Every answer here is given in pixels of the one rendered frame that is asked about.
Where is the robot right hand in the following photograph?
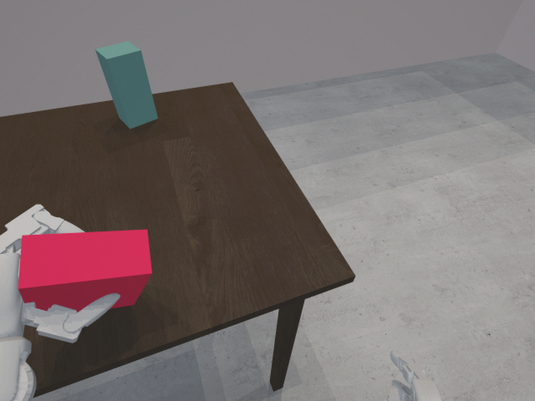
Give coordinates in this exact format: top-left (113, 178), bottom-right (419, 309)
top-left (383, 350), bottom-right (442, 401)

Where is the robot left hand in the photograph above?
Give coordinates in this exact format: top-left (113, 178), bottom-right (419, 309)
top-left (0, 205), bottom-right (120, 343)

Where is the table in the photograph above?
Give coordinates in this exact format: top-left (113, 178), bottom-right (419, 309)
top-left (0, 82), bottom-right (355, 398)

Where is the sponge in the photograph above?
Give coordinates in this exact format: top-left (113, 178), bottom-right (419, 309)
top-left (18, 230), bottom-right (152, 312)

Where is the left robot forearm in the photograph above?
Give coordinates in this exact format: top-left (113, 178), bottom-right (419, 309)
top-left (0, 336), bottom-right (37, 401)

